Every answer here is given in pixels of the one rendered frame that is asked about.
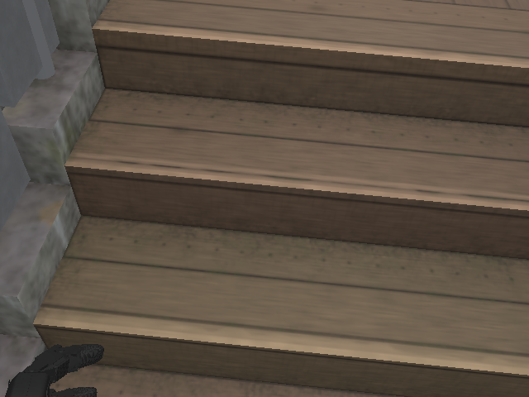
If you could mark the robot left hand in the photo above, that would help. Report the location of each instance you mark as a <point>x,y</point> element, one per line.
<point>50,366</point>

